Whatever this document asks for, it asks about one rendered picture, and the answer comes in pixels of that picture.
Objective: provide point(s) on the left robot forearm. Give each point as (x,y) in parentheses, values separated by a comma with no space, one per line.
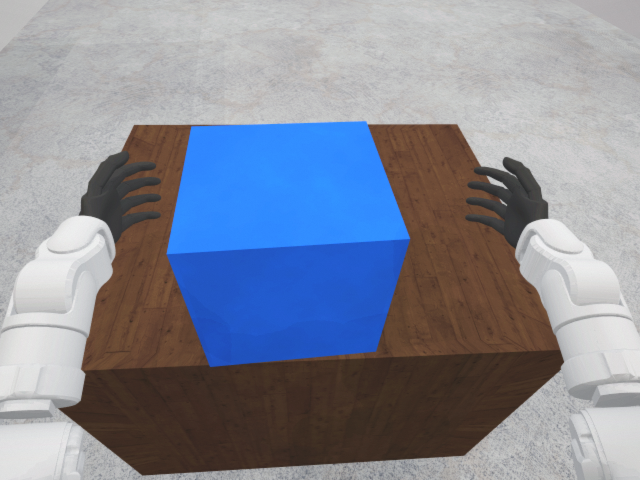
(49,317)

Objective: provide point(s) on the pedestal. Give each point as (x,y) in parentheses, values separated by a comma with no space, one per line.
(466,340)

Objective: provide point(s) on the robot left hand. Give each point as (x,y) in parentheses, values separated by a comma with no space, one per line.
(103,199)

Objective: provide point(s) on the robot right upper arm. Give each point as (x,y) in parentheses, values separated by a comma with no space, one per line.
(606,443)

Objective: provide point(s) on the right robot forearm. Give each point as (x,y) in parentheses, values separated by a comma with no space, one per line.
(594,328)

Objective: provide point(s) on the robot right hand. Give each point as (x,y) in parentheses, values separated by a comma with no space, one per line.
(524,200)

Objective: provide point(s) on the carton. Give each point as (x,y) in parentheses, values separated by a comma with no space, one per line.
(287,241)

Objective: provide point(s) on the robot left upper arm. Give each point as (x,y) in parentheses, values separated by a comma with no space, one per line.
(41,451)

